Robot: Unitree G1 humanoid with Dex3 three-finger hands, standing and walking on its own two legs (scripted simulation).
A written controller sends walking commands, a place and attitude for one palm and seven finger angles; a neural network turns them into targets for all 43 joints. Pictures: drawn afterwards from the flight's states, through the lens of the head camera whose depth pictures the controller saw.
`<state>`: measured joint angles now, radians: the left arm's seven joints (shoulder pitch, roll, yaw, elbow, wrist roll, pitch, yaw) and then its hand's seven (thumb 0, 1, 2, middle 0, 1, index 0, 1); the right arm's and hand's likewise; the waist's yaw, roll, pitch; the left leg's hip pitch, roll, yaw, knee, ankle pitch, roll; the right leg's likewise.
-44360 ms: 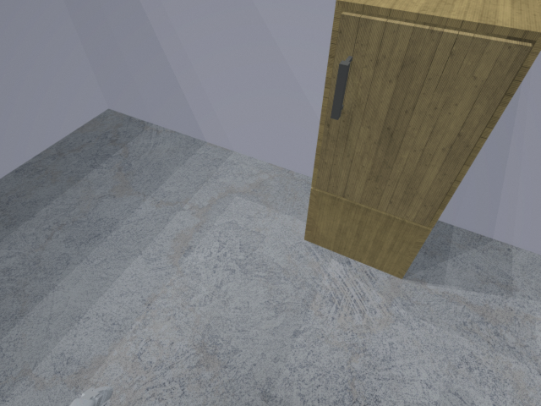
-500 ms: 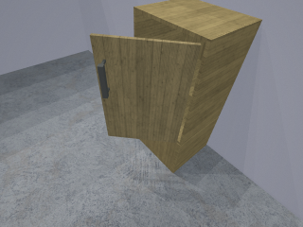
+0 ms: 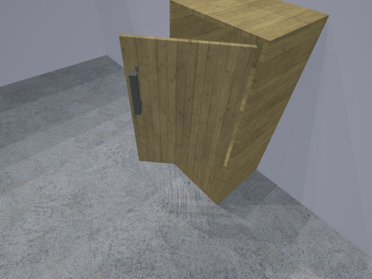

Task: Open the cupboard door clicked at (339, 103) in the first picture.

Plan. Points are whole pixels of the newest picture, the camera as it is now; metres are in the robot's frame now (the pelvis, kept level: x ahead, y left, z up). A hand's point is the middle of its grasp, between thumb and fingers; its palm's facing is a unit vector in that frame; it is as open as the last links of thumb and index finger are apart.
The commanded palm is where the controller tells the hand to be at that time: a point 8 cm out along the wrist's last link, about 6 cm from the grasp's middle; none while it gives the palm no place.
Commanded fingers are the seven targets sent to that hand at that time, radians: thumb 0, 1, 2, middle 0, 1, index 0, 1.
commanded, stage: come to a stop and stand still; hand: left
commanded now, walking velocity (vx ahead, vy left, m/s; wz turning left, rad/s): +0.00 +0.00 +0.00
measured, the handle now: (137, 91) +0.67 +0.21 +0.03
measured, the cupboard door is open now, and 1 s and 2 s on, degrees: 44 44 44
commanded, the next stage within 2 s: look again from close up in 0.28 s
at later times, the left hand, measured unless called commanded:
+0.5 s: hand out of the picture -0.03 +0.19 -0.18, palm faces +0.03 -0.98 -0.21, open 7.4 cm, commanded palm none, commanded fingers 0.00 0.90 0.90 -0.20 -0.30 -0.20 -0.30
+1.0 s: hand out of the picture +0.07 +0.18 -0.17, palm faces -0.01 -0.97 -0.23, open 7.4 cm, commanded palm none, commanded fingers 0.00 0.90 0.90 -0.20 -0.30 -0.20 -0.30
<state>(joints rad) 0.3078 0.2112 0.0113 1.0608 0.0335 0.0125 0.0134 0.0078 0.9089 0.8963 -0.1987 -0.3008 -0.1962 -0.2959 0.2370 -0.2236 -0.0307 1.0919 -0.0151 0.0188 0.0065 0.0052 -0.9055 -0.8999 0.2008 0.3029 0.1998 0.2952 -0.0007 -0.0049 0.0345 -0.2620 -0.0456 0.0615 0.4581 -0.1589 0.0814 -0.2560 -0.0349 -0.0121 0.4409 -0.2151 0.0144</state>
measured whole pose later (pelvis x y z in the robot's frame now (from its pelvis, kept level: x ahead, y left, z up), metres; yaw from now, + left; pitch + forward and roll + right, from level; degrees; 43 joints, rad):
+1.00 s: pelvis +0.05 -0.02 +0.01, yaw +0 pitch -1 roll +0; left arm 0.28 0.21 0.00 1.09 0.02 -0.02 0.03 0.01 0.91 0.90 -0.20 -0.30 -0.20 -0.30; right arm 0.22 -0.22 -0.02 1.14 -0.01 -0.01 0.00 0.00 -0.91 -0.90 0.20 0.30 0.20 0.29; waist -0.01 -0.01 0.03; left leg -0.19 -0.04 0.07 0.39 -0.19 0.07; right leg -0.20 -0.02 0.02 0.39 -0.18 0.03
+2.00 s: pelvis +0.11 -0.03 -0.01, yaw -4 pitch -3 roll +0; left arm 0.22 0.15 0.00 1.04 0.01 -0.01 0.05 0.00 0.93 0.90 -0.20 -0.30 -0.20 -0.30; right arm 0.27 -0.17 -0.02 1.04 -0.01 -0.02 -0.03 0.01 -0.92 -0.90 0.20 0.30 0.20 0.29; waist -0.02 0.04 0.04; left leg -0.13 -0.01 0.12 0.53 -0.36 0.04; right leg -0.22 -0.03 -0.03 0.57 -0.30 0.00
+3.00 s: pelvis +0.10 -0.07 +0.00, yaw -2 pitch -1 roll +0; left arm 0.27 0.15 0.00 1.12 0.01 -0.03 0.03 0.01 0.92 0.90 -0.20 -0.30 -0.20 -0.30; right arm 0.29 -0.13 0.01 1.15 -0.01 -0.02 -0.03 0.00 -0.91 -0.90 0.20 0.30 0.20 0.29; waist 0.00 0.01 0.03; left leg -0.12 0.03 0.07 0.42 -0.28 -0.01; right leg -0.19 0.01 -0.09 0.44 -0.24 -0.05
